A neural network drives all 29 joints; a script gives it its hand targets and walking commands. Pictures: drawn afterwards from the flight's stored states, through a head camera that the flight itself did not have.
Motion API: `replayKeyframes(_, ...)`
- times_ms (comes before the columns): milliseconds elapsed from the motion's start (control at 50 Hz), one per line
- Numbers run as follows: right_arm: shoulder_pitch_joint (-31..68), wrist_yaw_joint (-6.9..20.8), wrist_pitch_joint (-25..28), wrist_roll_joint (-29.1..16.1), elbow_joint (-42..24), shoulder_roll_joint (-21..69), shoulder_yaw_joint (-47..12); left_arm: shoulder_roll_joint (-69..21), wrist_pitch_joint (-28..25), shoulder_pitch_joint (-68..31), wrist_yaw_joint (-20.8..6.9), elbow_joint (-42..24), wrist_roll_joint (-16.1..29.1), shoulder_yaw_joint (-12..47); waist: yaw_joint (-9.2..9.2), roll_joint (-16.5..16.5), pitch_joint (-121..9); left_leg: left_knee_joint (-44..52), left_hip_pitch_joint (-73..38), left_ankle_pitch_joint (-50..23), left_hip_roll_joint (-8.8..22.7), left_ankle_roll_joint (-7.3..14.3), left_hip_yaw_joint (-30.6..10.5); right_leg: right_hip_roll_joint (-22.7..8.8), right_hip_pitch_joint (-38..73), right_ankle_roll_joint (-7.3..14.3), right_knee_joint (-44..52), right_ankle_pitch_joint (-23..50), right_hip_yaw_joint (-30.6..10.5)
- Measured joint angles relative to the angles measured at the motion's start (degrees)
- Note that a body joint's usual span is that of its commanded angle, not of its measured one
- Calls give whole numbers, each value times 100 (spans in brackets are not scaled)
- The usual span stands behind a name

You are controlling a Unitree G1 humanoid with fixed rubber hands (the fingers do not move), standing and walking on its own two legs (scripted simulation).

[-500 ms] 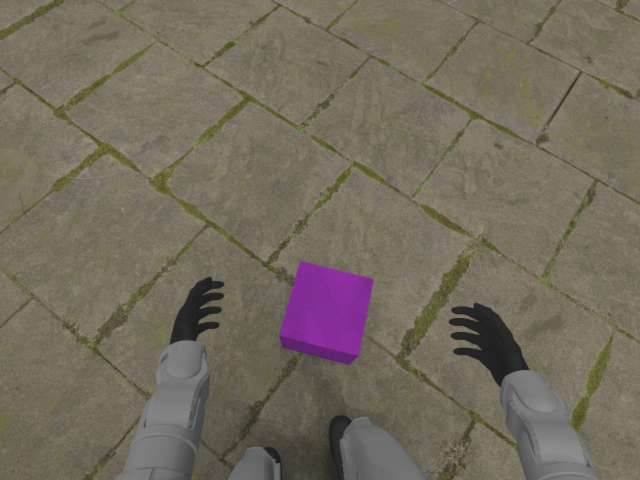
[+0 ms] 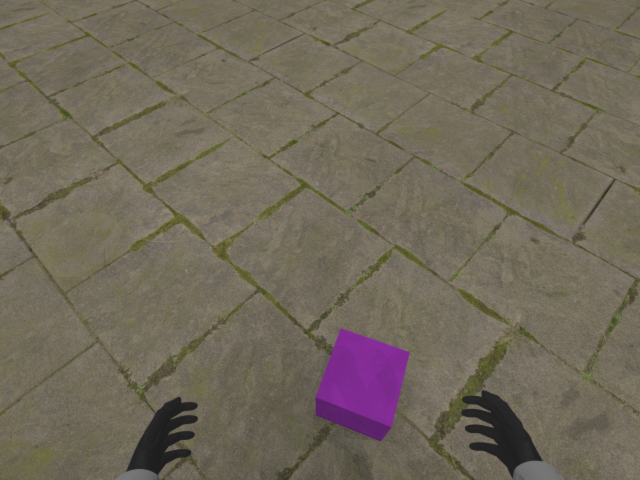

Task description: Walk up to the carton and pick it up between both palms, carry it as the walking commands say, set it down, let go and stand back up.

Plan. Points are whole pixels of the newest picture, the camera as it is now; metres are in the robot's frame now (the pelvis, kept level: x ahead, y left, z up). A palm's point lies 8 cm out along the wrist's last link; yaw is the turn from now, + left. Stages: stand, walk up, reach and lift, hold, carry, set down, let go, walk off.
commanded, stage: let go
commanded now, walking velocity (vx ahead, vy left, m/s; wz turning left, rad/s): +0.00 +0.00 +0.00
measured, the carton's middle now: (360, 384) +0.42 -0.11 -0.67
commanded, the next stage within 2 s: stand in 0.40 s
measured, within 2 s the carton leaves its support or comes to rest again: neither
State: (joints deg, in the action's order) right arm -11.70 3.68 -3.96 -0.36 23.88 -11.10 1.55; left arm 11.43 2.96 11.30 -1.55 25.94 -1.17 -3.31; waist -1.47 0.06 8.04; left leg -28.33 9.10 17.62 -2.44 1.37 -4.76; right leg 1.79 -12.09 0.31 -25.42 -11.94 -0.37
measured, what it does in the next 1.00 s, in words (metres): stands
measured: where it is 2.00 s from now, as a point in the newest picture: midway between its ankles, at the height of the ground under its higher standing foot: outside the picture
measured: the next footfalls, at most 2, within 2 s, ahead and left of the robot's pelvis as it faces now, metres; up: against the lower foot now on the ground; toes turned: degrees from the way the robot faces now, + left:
none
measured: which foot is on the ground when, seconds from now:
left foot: down 0.00-1.00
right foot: down 0.00-1.00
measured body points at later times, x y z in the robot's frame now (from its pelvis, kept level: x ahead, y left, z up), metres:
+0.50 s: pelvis +0.02 +0.00 -0.01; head +0.02 -0.02 +0.44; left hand +0.16 +0.24 -0.10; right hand +0.17 -0.25 -0.10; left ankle -0.03 +0.10 -0.74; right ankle +0.02 -0.12 -0.74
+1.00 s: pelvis +0.03 -0.03 +0.00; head +0.01 -0.04 +0.45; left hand +0.11 +0.26 -0.12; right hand +0.13 -0.32 -0.12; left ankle -0.03 +0.10 -0.74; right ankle +0.02 -0.12 -0.74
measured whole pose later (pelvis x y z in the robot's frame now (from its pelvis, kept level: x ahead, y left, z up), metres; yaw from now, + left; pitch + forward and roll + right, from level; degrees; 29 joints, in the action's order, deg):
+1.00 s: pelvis +0.03 -0.03 +0.00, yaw -1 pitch -2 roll +0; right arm -12.4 -1.4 -0.2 2.3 50.0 -19.2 0.9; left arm 16.2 0.7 13.4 1.0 52.3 -1.3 -3.0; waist 0.6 1.9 -0.9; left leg -24.9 4.4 18.6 -0.4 -0.6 -4.6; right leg 3.7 -9.1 2.5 -25.0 -14.0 -0.5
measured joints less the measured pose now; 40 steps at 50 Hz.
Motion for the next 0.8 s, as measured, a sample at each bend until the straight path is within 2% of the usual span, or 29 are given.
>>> replayKeyframes(100,-30,34,-243,-32,-3,-76,34,41,154,39,-59,-58,72,146,101,63,14,-5,-291,68,-27,71,78,-21,263,-44,-19,-56,-78)
replayKeyframes(200,-47,-10,-561,130,70,0,-48,-62,210,13,-24,59,167,266,257,98,-66,-24,-491,155,-41,109,231,-20,346,-75,-191,-171,-228)
replayKeyframes(300,-71,-135,-806,270,124,143,-24,-15,253,143,14,105,287,332,305,72,-177,-108,-584,271,-6,82,329,31,358,-45,-382,-307,-321)
replayKeyframes(420,-79,-266,-961,373,329,160,27,65,157,122,29,201,389,270,514,25,-252,-180,-523,338,56,-2,381,104,219,39,-572,-403,-361)
replayKeyframes(440,-51,-302,-866,340,463,98,13,57,103,124,58,338,258,262,492,54,-323,-210,-449,350,71,-17,355,116,166,48,-573,-406,-335)
replayKeyframes(500,31,-398,-402,248,832,-198,-1,89,30,267,187,852,-91,265,262,217,-511,-205,-291,352,52,-16,268,87,37,41,-562,-426,-251)
replayKeyframes(560,-4,-436,-47,271,1118,-458,111,204,-4,395,212,1266,-178,207,133,365,-634,-199,-139,355,37,-14,199,67,-103,64,-576,-470,-184)
replayKeyframes(800,-95,-504,259,237,2247,-797,25,547,-177,279,296,2063,-84,-28,254,364,-732,116,-266,217,116,-185,12,114,22,204,-365,-453,-2)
